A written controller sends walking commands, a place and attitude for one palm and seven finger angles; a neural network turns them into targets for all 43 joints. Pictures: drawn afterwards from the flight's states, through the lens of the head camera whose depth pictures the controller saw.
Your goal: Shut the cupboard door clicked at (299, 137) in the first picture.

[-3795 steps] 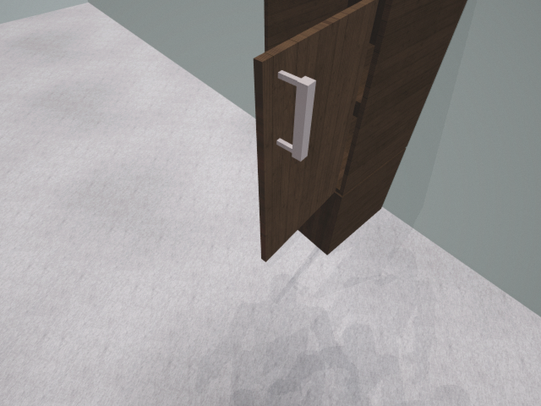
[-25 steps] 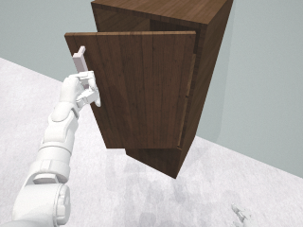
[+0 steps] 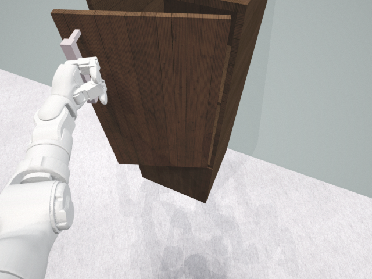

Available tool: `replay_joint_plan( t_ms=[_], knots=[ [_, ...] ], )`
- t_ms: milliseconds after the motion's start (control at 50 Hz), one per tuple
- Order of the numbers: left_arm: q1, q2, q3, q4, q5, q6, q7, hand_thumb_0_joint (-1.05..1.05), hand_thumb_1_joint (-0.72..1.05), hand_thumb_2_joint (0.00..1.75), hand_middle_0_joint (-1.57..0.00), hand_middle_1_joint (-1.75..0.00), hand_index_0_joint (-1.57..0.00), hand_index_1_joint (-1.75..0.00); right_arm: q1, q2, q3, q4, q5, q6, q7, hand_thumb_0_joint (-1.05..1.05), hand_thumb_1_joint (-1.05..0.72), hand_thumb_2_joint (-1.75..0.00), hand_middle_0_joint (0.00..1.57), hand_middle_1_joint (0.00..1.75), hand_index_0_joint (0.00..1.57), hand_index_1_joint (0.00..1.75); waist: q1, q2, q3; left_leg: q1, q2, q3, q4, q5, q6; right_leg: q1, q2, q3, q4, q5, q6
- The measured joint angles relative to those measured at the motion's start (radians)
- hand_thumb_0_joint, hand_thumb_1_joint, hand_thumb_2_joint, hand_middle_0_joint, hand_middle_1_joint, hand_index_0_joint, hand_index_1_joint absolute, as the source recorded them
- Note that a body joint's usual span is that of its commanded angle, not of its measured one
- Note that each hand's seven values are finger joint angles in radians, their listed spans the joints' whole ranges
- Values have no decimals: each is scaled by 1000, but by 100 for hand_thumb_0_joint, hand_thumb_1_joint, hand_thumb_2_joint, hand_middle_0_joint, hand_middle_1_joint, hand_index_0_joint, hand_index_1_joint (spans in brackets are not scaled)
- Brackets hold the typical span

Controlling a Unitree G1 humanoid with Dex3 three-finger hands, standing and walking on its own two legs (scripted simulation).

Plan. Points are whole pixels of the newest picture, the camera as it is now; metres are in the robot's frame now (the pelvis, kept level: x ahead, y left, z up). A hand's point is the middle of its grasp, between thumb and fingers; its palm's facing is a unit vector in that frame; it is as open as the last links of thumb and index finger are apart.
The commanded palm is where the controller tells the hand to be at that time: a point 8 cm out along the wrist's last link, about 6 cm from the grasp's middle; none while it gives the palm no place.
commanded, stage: push the door shut along its arc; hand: left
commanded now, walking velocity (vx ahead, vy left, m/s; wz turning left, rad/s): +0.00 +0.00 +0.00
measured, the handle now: (84, 68) +0.55 +0.21 +0.15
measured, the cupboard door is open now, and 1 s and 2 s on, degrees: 21 11 0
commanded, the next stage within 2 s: pull the fist back off the door in 1.26 s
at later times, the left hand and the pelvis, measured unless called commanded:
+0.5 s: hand (126, 66) +0.54 +0.11 +0.16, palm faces -0.25 -0.97 -0.01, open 3.1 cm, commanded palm +0.53 +0.18 +0.16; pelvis +0.00 +0.00 -0.01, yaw -2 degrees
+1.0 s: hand (129, 59) +0.56 +0.11 +0.17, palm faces -0.33 -0.94 -0.01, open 3.3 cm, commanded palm +0.58 +0.14 +0.16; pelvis +0.00 +0.00 -0.02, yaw -1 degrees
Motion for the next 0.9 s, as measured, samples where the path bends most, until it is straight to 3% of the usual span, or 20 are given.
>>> replay_joint_plan(
  t_ms=[240,360,500,600,900],
  knots=[
    [-126,30,10,114,19,-19,-54,2,90,90,-130,-150,-130,-150,3,-7,3,-2,-13,-5,11,1,-90,-90,20,30,21,30,-46,3,-16,-74,3,6,40,-14,5,-71,2,7,27,-4,5],
    [-205,69,40,184,50,-12,-57,2,90,90,-130,-150,-130,-150,6,-5,10,-24,-19,1,15,1,-90,-90,20,30,21,30,-82,2,-18,-120,8,14,62,-21,6,-120,7,16,48,-6,5],
    [-267,113,51,231,73,-18,-77,2,90,90,-130,-150,-130,-150,33,-8,9,-27,-27,18,19,1,-90,-90,20,30,21,30,-107,11,-14,-171,16,18,87,-32,5,-172,13,21,67,-12,5],
    [-291,149,68,243,85,-10,-115,1,87,91,-129,-150,-130,-150,56,-10,8,-22,-31,31,15,1,-90,-90,20,30,21,30,-118,12,-16,-195,22,17,97,-38,3,-194,20,20,70,-13,3],
    [-392,188,11,290,83,20,-155,5,89,93,-129,-150,-130,-150,57,-17,0,-1,-44,31,11,1,-90,-90,20,30,21,30,-141,10,-23,-259,27,-6,133,-49,0,-239,24,-2,82,-18,0]
  ],
)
